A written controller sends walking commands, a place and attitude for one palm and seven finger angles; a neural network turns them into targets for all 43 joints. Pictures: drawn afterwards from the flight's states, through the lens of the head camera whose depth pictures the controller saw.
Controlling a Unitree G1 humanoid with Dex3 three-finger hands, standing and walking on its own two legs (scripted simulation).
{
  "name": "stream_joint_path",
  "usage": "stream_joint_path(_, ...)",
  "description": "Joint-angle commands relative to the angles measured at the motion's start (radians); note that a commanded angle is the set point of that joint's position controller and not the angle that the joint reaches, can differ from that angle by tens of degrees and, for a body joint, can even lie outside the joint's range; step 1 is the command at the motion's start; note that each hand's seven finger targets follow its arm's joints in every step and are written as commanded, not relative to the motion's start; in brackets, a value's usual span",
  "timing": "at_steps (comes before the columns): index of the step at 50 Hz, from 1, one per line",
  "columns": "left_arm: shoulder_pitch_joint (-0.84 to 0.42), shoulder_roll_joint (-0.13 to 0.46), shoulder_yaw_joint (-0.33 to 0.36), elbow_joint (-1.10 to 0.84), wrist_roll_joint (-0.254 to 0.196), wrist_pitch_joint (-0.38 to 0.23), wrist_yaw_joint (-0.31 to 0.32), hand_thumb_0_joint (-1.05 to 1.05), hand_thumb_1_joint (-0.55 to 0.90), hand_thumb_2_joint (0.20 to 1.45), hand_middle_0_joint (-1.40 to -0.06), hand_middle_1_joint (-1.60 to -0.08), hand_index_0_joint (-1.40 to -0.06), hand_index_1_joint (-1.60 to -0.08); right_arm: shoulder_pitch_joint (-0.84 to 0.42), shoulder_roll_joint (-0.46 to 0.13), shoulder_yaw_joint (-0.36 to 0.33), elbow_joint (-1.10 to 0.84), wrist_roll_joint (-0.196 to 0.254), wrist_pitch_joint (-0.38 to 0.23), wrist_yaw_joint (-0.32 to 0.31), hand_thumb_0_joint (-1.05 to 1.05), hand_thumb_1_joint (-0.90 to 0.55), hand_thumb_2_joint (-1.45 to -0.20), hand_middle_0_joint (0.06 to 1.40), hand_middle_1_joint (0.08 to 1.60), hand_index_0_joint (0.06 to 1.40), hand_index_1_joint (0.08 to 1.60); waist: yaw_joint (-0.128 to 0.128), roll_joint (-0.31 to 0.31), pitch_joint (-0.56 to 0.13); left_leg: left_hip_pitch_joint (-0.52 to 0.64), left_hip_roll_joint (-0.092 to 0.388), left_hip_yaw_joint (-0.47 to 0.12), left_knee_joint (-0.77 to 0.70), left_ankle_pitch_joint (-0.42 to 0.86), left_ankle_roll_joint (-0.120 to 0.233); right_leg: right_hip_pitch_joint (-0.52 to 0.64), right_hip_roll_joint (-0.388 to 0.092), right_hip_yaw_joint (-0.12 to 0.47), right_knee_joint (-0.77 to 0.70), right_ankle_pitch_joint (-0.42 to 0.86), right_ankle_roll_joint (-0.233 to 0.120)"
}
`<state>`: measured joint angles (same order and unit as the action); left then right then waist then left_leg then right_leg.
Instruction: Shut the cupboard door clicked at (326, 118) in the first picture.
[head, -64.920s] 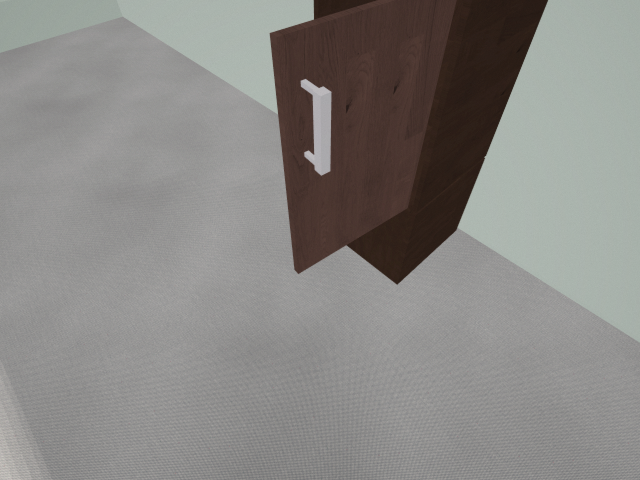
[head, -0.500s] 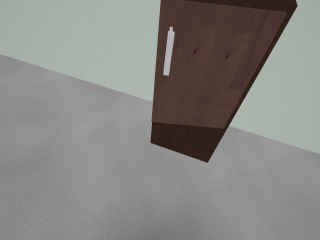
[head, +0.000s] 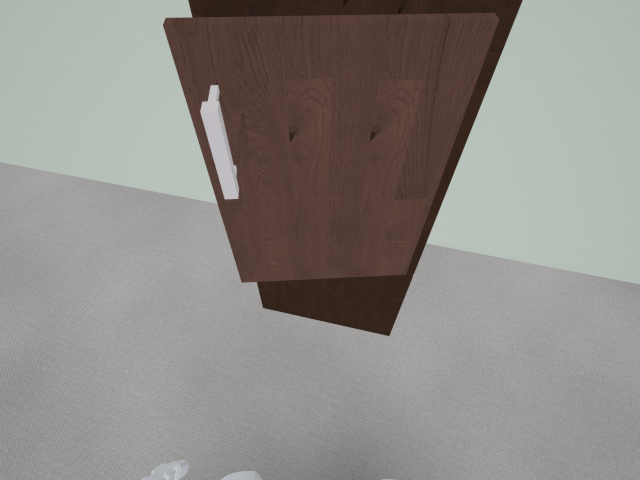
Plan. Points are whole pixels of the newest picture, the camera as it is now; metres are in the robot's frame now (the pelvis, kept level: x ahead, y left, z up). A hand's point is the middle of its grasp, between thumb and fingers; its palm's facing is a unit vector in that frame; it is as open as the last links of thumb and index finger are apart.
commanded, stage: come to a stop and stand still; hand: left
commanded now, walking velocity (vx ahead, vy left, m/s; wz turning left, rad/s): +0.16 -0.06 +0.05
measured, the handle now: (223, 145) +0.53 +0.15 +0.10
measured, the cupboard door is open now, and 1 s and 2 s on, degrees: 17 17 17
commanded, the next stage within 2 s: none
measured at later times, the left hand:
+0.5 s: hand out of the picture +0.11 +0.16 -0.16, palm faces +0.07 -0.96 -0.28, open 7.3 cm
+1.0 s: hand out of the picture +0.11 +0.20 -0.17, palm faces +0.03 -0.97 -0.24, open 7.4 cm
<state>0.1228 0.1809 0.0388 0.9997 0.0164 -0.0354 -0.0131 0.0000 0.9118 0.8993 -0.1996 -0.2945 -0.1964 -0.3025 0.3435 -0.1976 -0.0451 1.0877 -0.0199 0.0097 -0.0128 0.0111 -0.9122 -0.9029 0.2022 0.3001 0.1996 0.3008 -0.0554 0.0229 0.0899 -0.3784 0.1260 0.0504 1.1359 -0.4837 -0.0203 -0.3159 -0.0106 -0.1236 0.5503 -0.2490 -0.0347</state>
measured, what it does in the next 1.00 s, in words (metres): steps on the spot: left foot, then left foot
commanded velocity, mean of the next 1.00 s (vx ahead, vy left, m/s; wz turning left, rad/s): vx -0.10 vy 0.05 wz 0.00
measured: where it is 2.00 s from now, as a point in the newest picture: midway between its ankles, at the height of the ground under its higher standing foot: outside the picture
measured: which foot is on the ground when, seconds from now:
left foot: up 0.00-0.14, down 0.16-0.44, up 0.46-0.82, down 0.84-1.00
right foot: down 0.00-1.00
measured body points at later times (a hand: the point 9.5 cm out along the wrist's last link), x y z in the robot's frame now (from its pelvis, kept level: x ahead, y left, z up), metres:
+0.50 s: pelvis +0.09 -0.04 +0.00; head +0.14 -0.06 +0.45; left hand +0.11 +0.21 -0.14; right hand +0.21 -0.27 -0.16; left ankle +0.09 +0.08 -0.71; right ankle +0.03 -0.11 -0.73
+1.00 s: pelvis +0.08 +0.01 -0.01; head +0.08 +0.01 +0.44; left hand +0.11 +0.26 -0.15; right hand +0.16 -0.22 -0.15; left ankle +0.08 +0.12 -0.73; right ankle +0.02 -0.11 -0.73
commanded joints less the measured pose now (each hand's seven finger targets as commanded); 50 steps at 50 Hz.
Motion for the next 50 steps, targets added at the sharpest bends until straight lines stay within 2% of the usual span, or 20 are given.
stream_joint_path(1, 0.075, 0.109, 0.019, -0.004, 0.008, -0.011, 0.029, 0.0, 0.9, 0.9, -0.2, -0.3, -0.2, -0.3, 0.042, -0.006, 0.0, -0.082, -0.006, -0.012, 0.003, 0.0, -0.9, -0.9, 0.2, 0.3, 0.2, 0.3, 0.006, -0.134, -0.103, -0.046, 0.002, 0.02, -0.141, 0.067, -0.004, 0.067, -0.25, 0.158, -0.293, 0.256, -0.167)
stream_joint_path(6, 0.099, 0.095, 0.016, 0.028, -0.004, -0.011, 0.027, 0.0, 0.9, 0.9, -0.2, -0.3, -0.2, -0.3, 0.036, 0.007, 0.016, -0.078, -0.006, -0.031, 0.005, 0.0, -0.9, -0.9, 0.2, 0.3, 0.2, 0.3, -0.001, -0.087, -0.074, 0.146, -0.06, 0.067, -0.587, 0.299, -0.006, 0.055, -0.186, 0.143, -0.206, 0.231, -0.123)
stream_joint_path(9, 0.184, 0.027, -0.012, 0.041, -0.01, 0.008, 0.049, 0.0, 0.9, 0.9, -0.2, -0.3, -0.2, -0.3, 0.021, -0.098, 0.014, -0.068, 0.0, -0.042, -0.015, 0.0, -0.9, -0.9, 0.2, 0.3, 0.2, 0.3, 0.034, 0.121, -0.115, 0.262, 0.148, -0.14, -0.669, 0.964, 0.1, 0.064, -0.062, 0.084, -0.082, 0.064, 0.018)
stream_joint_path(11, 0.222, 0.05, -0.014, 0.054, -0.01, 0.027, 0.057, 0.0, 0.9, 0.9, -0.2, -0.3, -0.2, -0.3, -0.064, -0.103, 0.022, -0.078, 0.015, -0.032, -0.037, 0.0, -0.9, -0.9, 0.2, 0.3, 0.2, 0.3, 0.054, 0.217, -0.101, 0.274, 0.163, -0.135, -0.681, 1.204, 0.135, 0.099, -0.069, 0.071, -0.079, 0.061, 0.049)
stream_joint_path(14, 0.213, 0.097, 0.0, 0.034, -0.007, 0.041, 0.062, 0.0, 0.9, 0.9, -0.2, -0.3, -0.2, -0.3, -0.085, -0.124, -0.001, -0.085, 0.02, -0.011, -0.046, 0.0, -0.9, -0.9, 0.2, 0.3, 0.2, 0.3, 0.046, 0.163, -0.129, 0.381, 0.15, -0.099, -0.65, 1.37, 0.131, 0.052, -0.071, 0.081, -0.016, 0.096, 0.04)
stream_joint_path(19, 0.211, 0.095, 0.021, -0.023, 0.003, 0.051, 0.06, 0.0, 0.9, 0.9, -0.2, -0.3, -0.2, -0.3, -0.147, -0.16, -0.035, -0.136, 0.01, 0.021, -0.038, 0.0, -0.9, -0.9, 0.2, 0.3, 0.2, 0.3, 0.057, 0.045, -0.182, 0.356, 0.143, -0.093, -0.598, 1.093, 0.143, 0.045, -0.053, 0.114, -0.016, 0.101, 0.028)
stream_joint_path(21, 0.241, 0.137, 0.029, -0.032, 0.013, 0.044, 0.066, 0.0, 0.9, 0.9, -0.2, -0.3, -0.2, -0.3, -0.175, -0.127, -0.038, -0.167, 0.014, 0.031, -0.033, 0.0, -0.9, -0.9, 0.2, 0.3, 0.2, 0.3, 0.07, -0.122, -0.2, 0.198, 0.024, -0.006, -0.469, 0.729, 0.061, 0.157, -0.181, 0.25, -0.087, 0.671, -0.012)
stream_joint_path(22, 0.261, 0.169, 0.036, -0.024, 0.017, 0.04, 0.069, 0.0, 0.9, 0.9, -0.2, -0.3, -0.2, -0.3, -0.195, -0.09, -0.031, -0.185, 0.011, 0.04, -0.026, 0.0, -0.9, -0.9, 0.2, 0.3, 0.2, 0.3, 0.089, -0.235, -0.168, 0.033, -0.089, 0.04, -0.35, 0.201, 0.013, 0.25, -0.301, 0.339, -0.104, 1.034, -0.068)
stream_joint_path(23, 0.29, 0.176, 0.033, -0.006, 0.016, 0.042, 0.072, 0.0, 0.9, 0.9, -0.2, -0.3, -0.2, -0.3, -0.238, -0.064, -0.025, -0.193, 0.011, 0.05, -0.023, 0.0, -0.9, -0.9, 0.2, 0.3, 0.2, 0.3, 0.113, -0.221, -0.14, -0.087, -0.155, -0.007, -0.202, -0.117, 0.005, 0.303, -0.358, 0.366, -0.101, 1.261, -0.099)
stream_joint_path(28, 0.238, 0.156, 0.021, -0.029, 0.008, 0.039, 0.076, 0.0, 0.9, 0.9, -0.2, -0.3, -0.2, -0.3, -0.253, -0.072, -0.02, -0.158, 0.01, 0.058, -0.011, 0.0, -0.9, -0.9, 0.2, 0.3, 0.2, 0.3, 0.086, -0.163, -0.107, -0.171, -0.146, -0.073, -0.018, 0.016, -0.021, 0.345, -0.276, 0.251, -0.103, 1.055, -0.091)
stream_joint_path(37, 0.254, 0.175, 0.021, -0.004, 0.011, 0.03, 0.069, 0.0, 0.9, 0.9, -0.2, -0.3, -0.2, -0.3, -0.251, -0.067, 0.006, -0.143, 0.017, 0.039, -0.003, 0.0, -0.9, -0.9, 0.2, 0.3, 0.2, 0.3, 0.103, -0.177, -0.11, -0.058, -0.117, -0.028, -0.366, 0.048, -0.026, 0.358, -0.267, 0.257, -0.122, 0.855, -0.149)
stream_joint_path(38, 0.243, 0.175, 0.02, 0.0, 0.011, 0.029, 0.067, 0.0, 0.9, 0.9, -0.2, -0.3, -0.2, -0.3, -0.233, -0.064, 0.007, -0.137, 0.018, 0.035, -0.003, 0.0, -0.9, -0.9, 0.2, 0.3, 0.2, 0.3, 0.094, -0.195, -0.109, -0.016, -0.116, -0.018, -0.434, 0.07, -0.022, 0.337, -0.26, 0.248, -0.115, 0.836, -0.143)
stream_joint_path(39, 0.266, 0.248, -0.007, -0.062, 0.023, 0.004, 0.073, 0.0, 0.9, 0.9, -0.2, -0.3, -0.2, -0.3, -0.223, -0.117, 0.003, -0.242, -0.005, 0.0, 0.009, 0.0, -0.9, -0.9, 0.2, 0.3, 0.2, 0.3, 0.042, -0.043, -0.086, 0.025, -0.135, -0.064, -0.543, 0.137, 0.021, 0.335, -0.258, 0.314, -0.018, 0.953, -0.082)
stream_joint_path(40, 0.207, 0.218, 0.019, -0.102, 0.007, 0.011, 0.082, 0.0, 0.9, 0.9, -0.2, -0.3, -0.2, -0.3, -0.116, -0.085, -0.012, -0.224, -0.005, -0.02, 0.002, 0.0, -0.9, -0.9, 0.2, 0.3, 0.2, 0.3, 0.008, 0.013, -0.223, 0.118, -0.132, -0.031, -0.633, 0.344, 0.032, 0.272, -0.229, 0.245, 0.1, 0.758, -0.049)
stream_joint_path(42, 0.24, 0.146, 0.014, -0.136, -0.004, 0.016, 0.073, 0.0, 0.9, 0.9, -0.2, -0.3, -0.2, -0.3, -0.114, -0.111, -0.01, -0.245, -0.006, -0.026, -0.009, 0.0, -0.9, -0.9, 0.2, 0.3, 0.2, 0.3, 0.06, 0.05, -0.284, 0.262, -0.025, -0.12, -0.557, 0.775, 0.077, 0.131, -0.106, 0.158, 0.074, 0.348, -0.006)
stream_joint_path(43, 0.266, 0.125, 0.012, -0.135, 0.009, 0.025, 0.076, 0.0, 0.9, 0.9, -0.2, -0.3, -0.2, -0.3, -0.113, -0.109, -0.008, -0.263, -0.005, -0.018, -0.009, 0.0, -0.9, -0.9, 0.2, 0.3, 0.2, 0.3, 0.072, -0.078, -0.181, 0.175, -0.011, -0.112, -0.54, 0.676, 0.076, 0.1, -0.099, 0.16, -0.004, 0.274, -0.003)
stream_joint_path(44, 0.288, 0.131, 0.003, -0.133, 0.014, 0.022, 0.075, 0.0, 0.9, 0.9, -0.2, -0.3, -0.2, -0.3, -0.123, -0.109, -0.006, -0.273, -0.006, -0.024, -0.009, 0.0, -0.9, -0.9, 0.2, 0.3, 0.2, 0.3, 0.082, -0.163, -0.134, 0.132, -0.042, -0.087, -0.488, 0.662, 0.066, 0.096, -0.11, 0.202, -0.008, 0.454, -0.008)
stream_joint_path(46, 0.241, 0.171, 0.011, -0.142, 0.006, 0.019, 0.067, 0.0, 0.9, 0.9, -0.2, -0.3, -0.2, -0.3, -0.111, -0.097, -0.017, -0.271, 0.008, -0.022, -0.013, 0.0, -0.9, -0.9, 0.2, 0.3, 0.2, 0.3, 0.045, -0.065, -0.107, 0.124, -0.082, -0.071, -0.555, 0.514, 0.052, 0.099, -0.141, 0.21, 0.01, 0.461, -0.026)
stream_joint_path(48, 0.23, 0.177, 0.012, -0.149, 0.005, 0.023, 0.067, 0.0, 0.9, 0.9, -0.2, -0.3, -0.2, -0.3, -0.128, -0.116, -0.021, -0.256, 0.003, -0.028, -0.015, 0.0, -0.9, -0.9, 0.2, 0.3, 0.2, 0.3, 0.06, 0.007, -0.112, 0.166, -0.056, -0.097, -0.55, 0.69, 0.074, 0.079, -0.092, 0.18, 0.028, 0.385, -0.01)
stream_joint_path(50, 0.232, 0.178, 0.01, -0.154, 0.004, 0.027, 0.068, 0.0, 0.9, 0.9, -0.2, -0.3, -0.2, -0.3, -0.122, -0.12, -0.019, -0.252, 0.005, -0.03, -0.013, 0.0, -0.9, -0.9, 0.2, 0.3, 0.2, 0.3, 0.063, -0.021, -0.126, 0.158, -0.049, -0.094, -0.555, 0.688, 0.076, 0.102, -0.084, 0.173, 0.012, 0.338, -0.003)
